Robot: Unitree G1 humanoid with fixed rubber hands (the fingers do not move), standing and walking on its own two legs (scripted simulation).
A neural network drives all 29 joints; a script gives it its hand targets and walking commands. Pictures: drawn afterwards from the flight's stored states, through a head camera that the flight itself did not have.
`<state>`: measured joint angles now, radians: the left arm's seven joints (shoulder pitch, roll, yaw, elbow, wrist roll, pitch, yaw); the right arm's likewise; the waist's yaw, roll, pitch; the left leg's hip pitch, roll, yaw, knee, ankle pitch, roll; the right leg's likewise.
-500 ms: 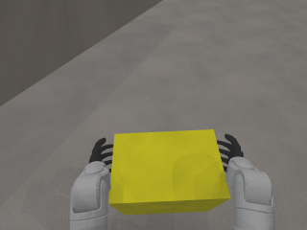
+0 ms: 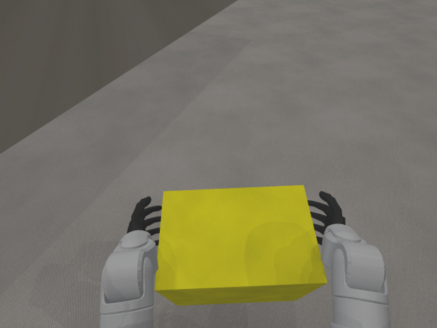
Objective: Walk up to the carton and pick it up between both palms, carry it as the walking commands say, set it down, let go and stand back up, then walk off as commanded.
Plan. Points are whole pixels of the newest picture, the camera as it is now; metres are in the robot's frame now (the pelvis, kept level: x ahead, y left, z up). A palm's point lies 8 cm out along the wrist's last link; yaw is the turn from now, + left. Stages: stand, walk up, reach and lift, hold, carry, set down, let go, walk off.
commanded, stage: carry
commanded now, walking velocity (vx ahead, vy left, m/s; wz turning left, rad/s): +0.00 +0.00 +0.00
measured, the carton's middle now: (235, 250) +0.29 +0.00 -0.02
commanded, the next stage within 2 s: none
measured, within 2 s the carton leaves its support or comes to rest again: neither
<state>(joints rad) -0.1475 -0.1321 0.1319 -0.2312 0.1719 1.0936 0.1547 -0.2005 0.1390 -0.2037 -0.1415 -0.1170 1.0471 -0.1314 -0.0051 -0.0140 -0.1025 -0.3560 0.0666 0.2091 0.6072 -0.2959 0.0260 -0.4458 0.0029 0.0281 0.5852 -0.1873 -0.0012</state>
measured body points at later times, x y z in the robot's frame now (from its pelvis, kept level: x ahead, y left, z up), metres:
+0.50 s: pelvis -0.01 -0.07 +0.00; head +0.00 -0.07 +0.45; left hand +0.28 +0.08 +0.06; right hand +0.27 -0.26 +0.06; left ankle +0.01 +0.09 -0.72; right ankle +0.03 -0.18 -0.73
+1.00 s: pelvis -0.06 -0.14 +0.00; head -0.06 -0.13 +0.45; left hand +0.23 -0.01 +0.07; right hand +0.20 -0.35 +0.07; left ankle -0.04 +0.00 -0.73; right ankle -0.05 -0.27 -0.69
